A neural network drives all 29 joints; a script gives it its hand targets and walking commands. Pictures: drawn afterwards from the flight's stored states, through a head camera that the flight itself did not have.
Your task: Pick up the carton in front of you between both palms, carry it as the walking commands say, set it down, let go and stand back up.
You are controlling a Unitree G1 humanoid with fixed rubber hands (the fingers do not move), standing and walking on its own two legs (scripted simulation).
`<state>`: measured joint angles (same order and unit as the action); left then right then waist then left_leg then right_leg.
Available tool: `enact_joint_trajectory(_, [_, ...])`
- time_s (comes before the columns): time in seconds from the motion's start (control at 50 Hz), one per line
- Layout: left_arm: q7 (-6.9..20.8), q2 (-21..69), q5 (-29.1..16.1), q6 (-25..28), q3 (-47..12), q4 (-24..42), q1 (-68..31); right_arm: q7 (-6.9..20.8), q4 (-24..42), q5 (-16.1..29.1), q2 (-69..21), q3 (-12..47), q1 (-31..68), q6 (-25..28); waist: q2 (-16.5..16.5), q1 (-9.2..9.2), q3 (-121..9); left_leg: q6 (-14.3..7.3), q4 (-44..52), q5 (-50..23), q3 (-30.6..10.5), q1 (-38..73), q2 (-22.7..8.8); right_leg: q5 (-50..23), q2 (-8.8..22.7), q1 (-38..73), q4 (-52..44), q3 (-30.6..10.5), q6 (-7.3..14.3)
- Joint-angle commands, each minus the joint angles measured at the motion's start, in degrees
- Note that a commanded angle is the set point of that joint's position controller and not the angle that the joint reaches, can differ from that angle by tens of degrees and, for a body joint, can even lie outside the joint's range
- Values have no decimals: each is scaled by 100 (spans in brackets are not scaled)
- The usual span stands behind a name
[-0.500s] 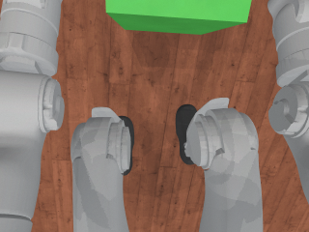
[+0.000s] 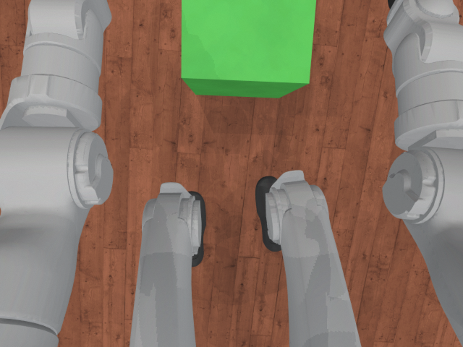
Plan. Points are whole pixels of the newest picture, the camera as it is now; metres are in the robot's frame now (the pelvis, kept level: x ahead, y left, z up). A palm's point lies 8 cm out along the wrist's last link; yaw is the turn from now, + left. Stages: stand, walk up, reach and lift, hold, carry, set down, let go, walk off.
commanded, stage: set down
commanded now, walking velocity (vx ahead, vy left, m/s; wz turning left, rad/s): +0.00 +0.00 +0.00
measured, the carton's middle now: (242, 38) +0.56 -0.06 -0.34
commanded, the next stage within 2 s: let go in 0.52 s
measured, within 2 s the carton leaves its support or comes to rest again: neither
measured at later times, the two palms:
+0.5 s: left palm out of the picture +0.60 +0.15 +0.05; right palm out of the picture +0.54 -0.25 +0.05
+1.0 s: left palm out of the picture +0.46 +0.18 +0.14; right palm out of the picture +0.42 -0.26 +0.15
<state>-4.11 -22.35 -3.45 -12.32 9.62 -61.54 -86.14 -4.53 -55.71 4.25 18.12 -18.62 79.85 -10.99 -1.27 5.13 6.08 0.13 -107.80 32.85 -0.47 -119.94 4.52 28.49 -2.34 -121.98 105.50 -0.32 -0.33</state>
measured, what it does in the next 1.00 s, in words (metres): rises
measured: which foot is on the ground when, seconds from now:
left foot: down 0.00-1.00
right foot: down 0.00-1.00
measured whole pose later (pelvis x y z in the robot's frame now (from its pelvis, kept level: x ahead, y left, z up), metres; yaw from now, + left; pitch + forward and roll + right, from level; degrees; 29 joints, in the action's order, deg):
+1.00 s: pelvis +0.08 -0.01 +0.25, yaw +0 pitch +34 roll +1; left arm -1.9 -9.8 4.7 -6.5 12.2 -36.6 -31.7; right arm 5.5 -36.0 -2.6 12.8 -12.6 28.5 -5.4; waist 0.1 3.4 -3.1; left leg 0.7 -45.8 17.4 -3.3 -62.3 2.9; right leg 14.8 -2.2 -64.6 45.5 -1.5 1.2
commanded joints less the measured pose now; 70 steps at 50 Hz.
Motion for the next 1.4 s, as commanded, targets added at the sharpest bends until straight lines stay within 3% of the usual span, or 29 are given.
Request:
enact_joint_trajectory(0.0, [1,-598,-6,26,14,894,-1615,27,875,18,881,-73,1305,34,-405,257,-6888,90,1283,-1578,210,3271,91,-2119,-113,4090,-1043,357,-125])
enact_joint_trajectory(0.16, [45,-638,-12,-182,65,1481,-1315,134,1478,147,915,-1,926,-194,-408,192,-7636,108,2079,-2320,216,4238,138,-2848,-156,4970,-1858,317,-131])
enact_joint_trajectory(0.46, [340,-363,380,58,445,1191,-548,325,1326,-268,543,-296,211,30,-268,149,-6843,164,3970,-2721,40,5094,59,-3197,-93,5935,-3726,186,-198])
enact_joint_trajectory(0.56, [347,-130,702,113,656,1140,-82,461,1278,-549,382,-391,-202,104,-257,65,-6700,181,4540,-2852,12,5572,26,-3188,-68,6303,-4290,178,-205])
enact_joint_trajectory(0.7, [61,450,1092,134,757,2183,1752,808,1927,-1053,419,-186,-1815,187,-121,-7,-7122,239,5292,-3663,-22,6791,23,-3897,-80,7635,-4941,154,-91])
enact_joint_trajectory(0.82, [67,653,893,406,469,3115,3235,975,2489,-900,283,263,-3233,394,113,-21,-6243,224,5972,-3311,15,6656,3,-4223,48,9009,-5511,-120,-37])
enact_joint_trajectory(1.02, [301,825,782,928,191,3022,5778,979,2545,-561,-150,710,-5632,885,219,-209,-4823,139,6789,-3009,-36,7201,-92,-4529,207,10218,-6223,-396,-81])
enact_joint_trajectory(1.26, [488,717,537,1320,-214,3563,8192,855,3259,-329,-156,1292,-8135,1231,149,-278,-2904,78,7826,-3075,-158,9608,-243,-3587,118,10888,-7441,-253,-118])
enact_joint_trajectory(1.38, [570,680,445,1293,-432,3832,9149,861,3529,-290,-110,1452,-8854,1148,-61,-392,-1788,100,8413,-3118,-204,10588,-332,-2970,29,11298,-8019,-158,-63])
